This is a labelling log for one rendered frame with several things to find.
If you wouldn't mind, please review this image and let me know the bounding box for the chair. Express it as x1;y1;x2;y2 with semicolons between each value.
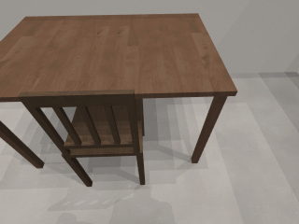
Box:
18;90;145;187

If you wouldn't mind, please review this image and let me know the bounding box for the table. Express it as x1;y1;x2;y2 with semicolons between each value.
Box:
0;13;238;169

